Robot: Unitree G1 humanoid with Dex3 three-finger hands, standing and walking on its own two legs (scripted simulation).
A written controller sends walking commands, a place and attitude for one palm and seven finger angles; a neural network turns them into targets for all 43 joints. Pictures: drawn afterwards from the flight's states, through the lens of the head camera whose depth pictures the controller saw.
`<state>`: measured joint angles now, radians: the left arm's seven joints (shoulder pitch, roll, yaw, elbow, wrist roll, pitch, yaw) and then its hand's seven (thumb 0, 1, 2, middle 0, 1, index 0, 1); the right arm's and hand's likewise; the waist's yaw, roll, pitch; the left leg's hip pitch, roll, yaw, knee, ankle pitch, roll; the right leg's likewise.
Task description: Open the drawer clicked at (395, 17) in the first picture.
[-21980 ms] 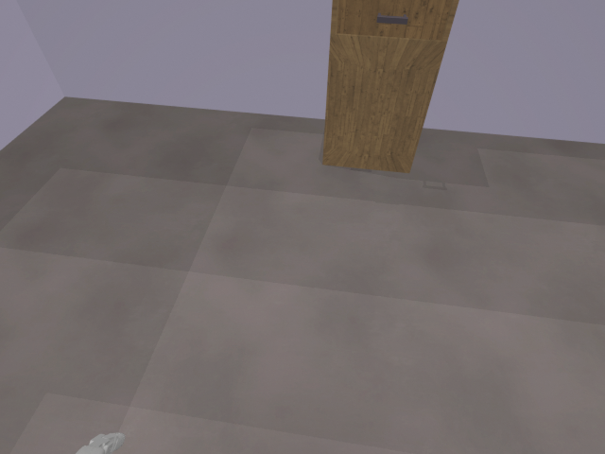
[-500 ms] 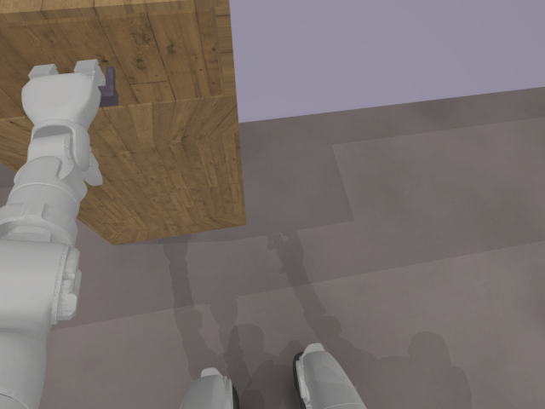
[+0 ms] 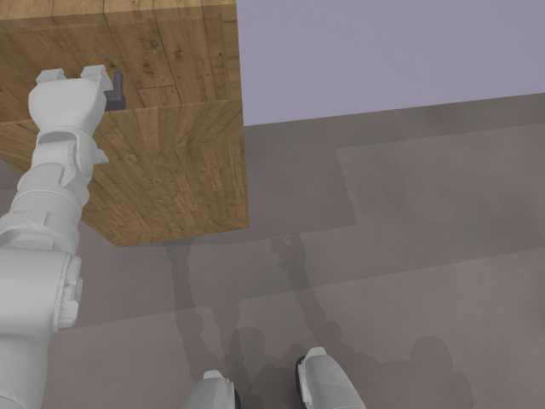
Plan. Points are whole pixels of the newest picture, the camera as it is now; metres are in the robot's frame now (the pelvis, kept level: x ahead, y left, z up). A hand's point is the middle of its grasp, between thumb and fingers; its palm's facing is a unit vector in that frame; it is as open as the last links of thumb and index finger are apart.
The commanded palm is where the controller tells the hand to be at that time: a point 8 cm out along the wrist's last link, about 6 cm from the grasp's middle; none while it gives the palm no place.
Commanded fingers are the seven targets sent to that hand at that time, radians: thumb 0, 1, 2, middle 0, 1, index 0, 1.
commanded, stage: close the thumb around the handle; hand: left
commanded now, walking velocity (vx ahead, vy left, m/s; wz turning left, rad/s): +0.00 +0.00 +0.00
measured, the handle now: (83, 92) +0.58 +0.23 +0.05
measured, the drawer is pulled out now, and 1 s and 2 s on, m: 0.00 0.05 0.17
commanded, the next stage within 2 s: pull the drawer open in 0.38 s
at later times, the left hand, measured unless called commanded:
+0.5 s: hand (88, 129) +0.53 +0.23 +0.03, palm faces -0.06 +0.01 -1.00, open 5.3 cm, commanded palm +0.51 +0.22 +0.07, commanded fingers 0.00 0.90 0.90 -0.40 -1.35 -0.40 -1.35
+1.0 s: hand (86, 160) +0.48 +0.23 +0.03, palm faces -0.03 -0.01 -1.00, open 5.3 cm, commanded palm +0.44 +0.22 +0.07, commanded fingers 0.00 0.90 0.90 -0.40 -1.35 -0.40 -1.35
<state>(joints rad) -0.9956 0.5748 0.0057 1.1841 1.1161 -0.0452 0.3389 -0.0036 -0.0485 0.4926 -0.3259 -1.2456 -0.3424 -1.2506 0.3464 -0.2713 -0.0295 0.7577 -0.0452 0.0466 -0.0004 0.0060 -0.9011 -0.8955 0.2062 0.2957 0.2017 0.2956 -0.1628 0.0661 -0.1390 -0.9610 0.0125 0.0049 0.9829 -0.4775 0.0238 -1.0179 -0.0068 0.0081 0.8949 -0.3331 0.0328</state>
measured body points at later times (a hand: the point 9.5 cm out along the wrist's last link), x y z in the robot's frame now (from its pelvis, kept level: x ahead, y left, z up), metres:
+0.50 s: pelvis +0.01 +0.00 +0.00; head +0.15 -0.01 +0.43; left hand +0.53 +0.23 +0.08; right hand -0.01 -0.28 -0.13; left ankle -0.02 +0.10 -0.67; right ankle +0.04 -0.14 -0.67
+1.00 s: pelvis +0.02 +0.00 +0.02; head +0.13 -0.01 +0.46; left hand +0.47 +0.22 +0.08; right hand +0.06 -0.27 -0.12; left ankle -0.02 +0.10 -0.67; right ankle +0.04 -0.14 -0.67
